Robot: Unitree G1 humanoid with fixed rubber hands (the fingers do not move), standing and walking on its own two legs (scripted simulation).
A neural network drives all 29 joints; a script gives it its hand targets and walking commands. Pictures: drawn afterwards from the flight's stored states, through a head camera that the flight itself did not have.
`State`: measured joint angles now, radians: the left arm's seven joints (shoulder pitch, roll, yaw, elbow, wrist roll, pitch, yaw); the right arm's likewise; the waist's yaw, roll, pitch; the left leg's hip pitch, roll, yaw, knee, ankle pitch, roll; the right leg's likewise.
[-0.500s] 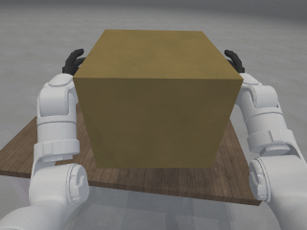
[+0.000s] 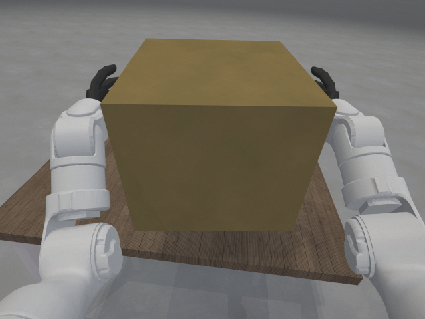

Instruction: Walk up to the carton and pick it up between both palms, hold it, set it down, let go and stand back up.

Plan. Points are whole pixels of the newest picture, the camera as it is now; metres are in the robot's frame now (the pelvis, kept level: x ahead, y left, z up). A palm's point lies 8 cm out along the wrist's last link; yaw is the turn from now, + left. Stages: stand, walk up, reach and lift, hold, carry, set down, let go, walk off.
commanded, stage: hold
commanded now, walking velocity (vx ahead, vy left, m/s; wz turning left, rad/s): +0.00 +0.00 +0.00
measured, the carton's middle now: (213, 127) +0.42 -0.01 +0.22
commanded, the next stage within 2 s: none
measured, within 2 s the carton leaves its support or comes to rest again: neither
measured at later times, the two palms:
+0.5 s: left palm (100, 108) +0.36 +0.19 +0.28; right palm (329, 112) +0.36 -0.20 +0.29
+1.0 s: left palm (101, 107) +0.37 +0.19 +0.28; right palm (327, 109) +0.37 -0.20 +0.29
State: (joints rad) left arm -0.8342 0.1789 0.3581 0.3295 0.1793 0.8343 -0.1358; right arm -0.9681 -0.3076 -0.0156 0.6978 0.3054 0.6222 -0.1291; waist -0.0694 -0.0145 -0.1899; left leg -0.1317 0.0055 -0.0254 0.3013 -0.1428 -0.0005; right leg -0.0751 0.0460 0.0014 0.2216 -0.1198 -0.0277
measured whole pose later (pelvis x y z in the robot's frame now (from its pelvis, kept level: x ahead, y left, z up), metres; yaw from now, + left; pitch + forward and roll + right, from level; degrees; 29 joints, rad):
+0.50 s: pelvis +0.00 +0.00 +0.00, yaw -1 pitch -2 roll -1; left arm -0.81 0.15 0.37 0.29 0.19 0.85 -0.14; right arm -0.95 -0.31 -0.02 0.67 0.32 0.62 -0.13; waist -0.07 0.00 -0.19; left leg -0.12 0.00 -0.01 0.31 -0.15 0.00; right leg -0.07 0.04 0.01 0.23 -0.12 -0.02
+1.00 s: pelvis +0.00 +0.00 +0.00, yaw +0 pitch -2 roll -1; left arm -0.83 0.17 0.35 0.32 0.18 0.83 -0.13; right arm -0.97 -0.31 -0.02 0.70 0.32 0.61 -0.13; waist -0.07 0.00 -0.19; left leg -0.13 0.00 -0.03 0.31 -0.15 0.00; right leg -0.07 0.04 0.00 0.22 -0.12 -0.03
